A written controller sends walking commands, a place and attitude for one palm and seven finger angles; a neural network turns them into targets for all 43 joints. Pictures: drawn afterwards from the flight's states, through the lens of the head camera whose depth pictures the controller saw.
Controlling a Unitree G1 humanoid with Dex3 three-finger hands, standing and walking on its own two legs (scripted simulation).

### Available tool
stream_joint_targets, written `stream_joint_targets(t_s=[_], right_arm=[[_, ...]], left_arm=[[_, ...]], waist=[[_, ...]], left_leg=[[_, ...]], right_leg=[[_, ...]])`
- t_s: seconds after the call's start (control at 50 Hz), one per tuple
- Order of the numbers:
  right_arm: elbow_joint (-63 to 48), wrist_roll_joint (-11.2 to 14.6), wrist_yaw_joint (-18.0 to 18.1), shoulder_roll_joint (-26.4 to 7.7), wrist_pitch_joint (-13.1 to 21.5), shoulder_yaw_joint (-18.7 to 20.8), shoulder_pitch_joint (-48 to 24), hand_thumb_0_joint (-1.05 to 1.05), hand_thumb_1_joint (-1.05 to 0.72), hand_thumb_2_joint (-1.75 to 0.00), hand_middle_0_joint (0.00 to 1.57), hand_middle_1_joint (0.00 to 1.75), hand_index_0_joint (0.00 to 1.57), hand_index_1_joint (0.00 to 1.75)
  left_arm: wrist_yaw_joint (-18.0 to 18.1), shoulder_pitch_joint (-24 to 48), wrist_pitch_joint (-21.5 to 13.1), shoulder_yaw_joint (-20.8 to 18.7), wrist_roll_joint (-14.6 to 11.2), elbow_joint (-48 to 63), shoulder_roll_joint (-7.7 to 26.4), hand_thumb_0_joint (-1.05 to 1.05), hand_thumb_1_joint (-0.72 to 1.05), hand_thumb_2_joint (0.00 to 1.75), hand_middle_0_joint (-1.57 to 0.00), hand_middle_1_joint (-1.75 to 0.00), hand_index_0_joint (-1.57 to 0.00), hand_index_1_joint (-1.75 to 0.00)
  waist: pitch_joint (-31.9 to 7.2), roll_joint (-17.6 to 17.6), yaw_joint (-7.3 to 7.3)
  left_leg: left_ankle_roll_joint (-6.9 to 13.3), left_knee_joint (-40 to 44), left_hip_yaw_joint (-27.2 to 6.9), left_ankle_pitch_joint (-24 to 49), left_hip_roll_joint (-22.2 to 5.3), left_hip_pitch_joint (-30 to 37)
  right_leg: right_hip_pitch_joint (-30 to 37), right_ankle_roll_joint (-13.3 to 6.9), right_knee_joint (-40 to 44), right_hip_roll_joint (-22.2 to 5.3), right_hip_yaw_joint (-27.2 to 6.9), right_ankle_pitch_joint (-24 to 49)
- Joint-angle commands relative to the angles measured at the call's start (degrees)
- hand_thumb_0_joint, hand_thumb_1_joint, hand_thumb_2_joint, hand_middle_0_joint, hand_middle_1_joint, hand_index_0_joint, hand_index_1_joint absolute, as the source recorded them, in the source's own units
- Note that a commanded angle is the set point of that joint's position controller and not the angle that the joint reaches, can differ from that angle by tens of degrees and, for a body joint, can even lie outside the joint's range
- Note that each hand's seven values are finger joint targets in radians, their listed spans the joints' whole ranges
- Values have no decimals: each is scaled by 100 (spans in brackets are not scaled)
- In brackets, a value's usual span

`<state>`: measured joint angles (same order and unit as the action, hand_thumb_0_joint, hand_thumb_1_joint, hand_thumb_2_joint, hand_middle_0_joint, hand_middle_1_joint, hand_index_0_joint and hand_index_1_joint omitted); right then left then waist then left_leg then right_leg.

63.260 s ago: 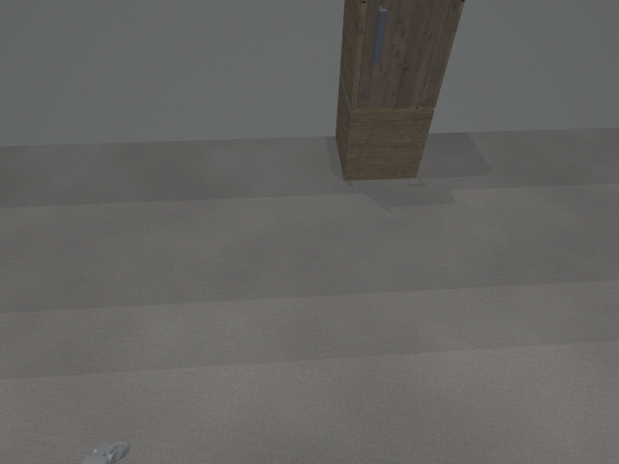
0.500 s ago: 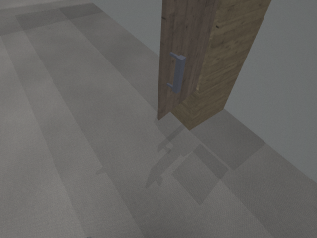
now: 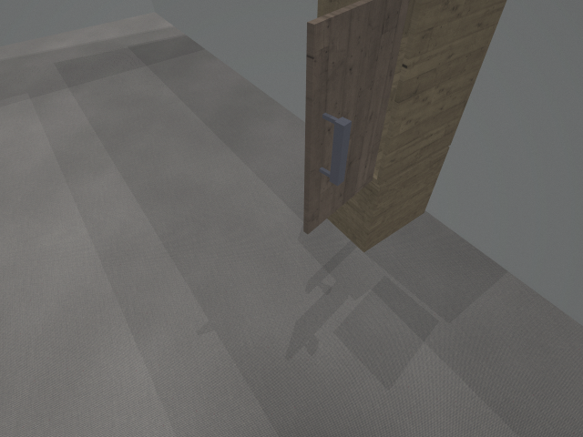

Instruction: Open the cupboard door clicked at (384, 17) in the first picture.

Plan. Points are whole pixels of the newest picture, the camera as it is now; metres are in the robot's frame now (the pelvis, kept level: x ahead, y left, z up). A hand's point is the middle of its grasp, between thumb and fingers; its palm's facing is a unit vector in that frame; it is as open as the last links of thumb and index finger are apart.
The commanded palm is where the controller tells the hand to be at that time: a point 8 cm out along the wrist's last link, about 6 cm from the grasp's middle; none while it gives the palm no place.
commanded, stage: let the arm hang, fingers relaxed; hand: left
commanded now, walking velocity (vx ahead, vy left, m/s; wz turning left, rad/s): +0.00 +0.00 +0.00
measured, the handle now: (332, 149) +0.75 -0.05 -0.04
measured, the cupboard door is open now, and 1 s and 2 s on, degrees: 100 100 100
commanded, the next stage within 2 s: look to check the result in 0.30 s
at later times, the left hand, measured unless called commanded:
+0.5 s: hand out of the picture -0.01 +0.16 -0.17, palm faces +0.04 -0.98 -0.18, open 7.3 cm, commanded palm none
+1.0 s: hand out of the picture +0.03 +0.17 -0.17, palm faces +0.02 -0.98 -0.20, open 7.3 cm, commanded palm none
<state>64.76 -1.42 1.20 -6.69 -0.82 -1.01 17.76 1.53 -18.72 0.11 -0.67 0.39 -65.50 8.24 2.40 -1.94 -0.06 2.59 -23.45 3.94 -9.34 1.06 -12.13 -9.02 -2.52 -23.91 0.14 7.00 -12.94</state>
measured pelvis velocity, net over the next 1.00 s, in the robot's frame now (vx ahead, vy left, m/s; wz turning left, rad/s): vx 0.03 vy -0.01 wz -0.01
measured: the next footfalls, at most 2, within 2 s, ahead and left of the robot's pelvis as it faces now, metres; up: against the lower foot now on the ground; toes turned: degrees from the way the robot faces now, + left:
none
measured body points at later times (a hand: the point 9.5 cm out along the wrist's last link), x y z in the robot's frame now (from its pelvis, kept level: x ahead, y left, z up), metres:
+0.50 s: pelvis +0.01 +0.00 +0.00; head +0.02 -0.01 +0.45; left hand -0.01 +0.22 -0.16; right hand -0.02 -0.20 -0.17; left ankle +0.04 +0.09 -0.74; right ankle +0.01 -0.09 -0.74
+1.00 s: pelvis +0.03 -0.01 +0.00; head +0.04 -0.02 +0.45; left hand +0.03 +0.22 -0.15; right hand +0.02 -0.24 -0.16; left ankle +0.04 +0.09 -0.74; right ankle +0.01 -0.09 -0.74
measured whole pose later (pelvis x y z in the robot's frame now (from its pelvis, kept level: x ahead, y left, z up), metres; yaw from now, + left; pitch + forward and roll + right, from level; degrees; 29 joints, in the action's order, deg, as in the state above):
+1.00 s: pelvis +0.03 -0.01 +0.00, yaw -1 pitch -2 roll +0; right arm 66.6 -1.1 1.6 -9.7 0.4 -0.2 14.2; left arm 1.4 -14.8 -1.2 -0.4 0.4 -65.9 8.7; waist 3.6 -0.7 -0.3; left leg 1.7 -21.0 4.3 -10.3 0.7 -8.6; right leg -5.7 -3.0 -21.4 0.8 6.3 -13.8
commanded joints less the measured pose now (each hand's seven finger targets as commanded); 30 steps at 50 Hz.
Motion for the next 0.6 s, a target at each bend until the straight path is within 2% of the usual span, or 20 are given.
stream_joint_targets(t_s=[0.0, 0.1, 0.22, 0.28, 0.38, 0.58], right_arm=[[-38, 15, 82, -488, 79, 104, 472, 0, -90, -90, 20, 30, 20, 30], [25, 21, 104, -440, 125, 95, 490, 0, -90, -90, 20, 30, 20, 30], [57, 31, 122, -429, 141, 107, 515, 0, -90, -90, 20, 30, 20, 30], [58, 23, 128, -430, 144, 108, 512, 0, -90, -90, 20, 30, 20, 30], [59, 32, 131, -473, 154, 123, 501, 0, -90, -90, 20, 30, 20, 30], [74, 36, 119, -587, 149, 144, 350, 0, -90, -90, 20, 30, 20, 30]], left_arm=[[58, -312, -86, -54, 0, 89, 458, 0, 90, 90, -20, -30, -20, -30], [68, -346, -100, -52, -5, 34, 394, 0, 90, 90, -20, -30, -20, -30], [83, -350, -110, -61, 0, -4, 350, 0, 90, 90, -20, -30, -20, -30], [76, -345, -100, -53, -1, -13, 319, 0, 90, 90, -20, -30, -20, -30], [73, -321, -110, -65, 2, -17, 340, 0, 90, 90, -20, -30, -20, -30], [68, -261, -133, -64, 0, -4, 459, 0, 90, 90, -20, -30, -20, -30]], waist=[[388, 228, -29], [362, 14, -10], [377, 77, -3], [470, -9, -23], [401, 219, -27], [331, 236, -37]], left_leg=[[2, 679, -795, -539, -671, -194], [-8, 728, -803, -352, -678, -173], [-17, 714, -795, -173, -689, -113], [-18, 773, -805, -287, -684, -101], [-8, 748, -794, -179, -693, -19], [-13, 663, -729, 24, -691, 186]], right_leg=[[-349, -55, 668, -667, -866, -411], [-198, -42, 592, -668, -823, -93], [-132, -38, 595, -657, -799, 35], [-200, -35, 603, -655, -815, -3], [-160, -27, 608, -659, -826, 41], [-180, -41, 674, -689, -877, 99]])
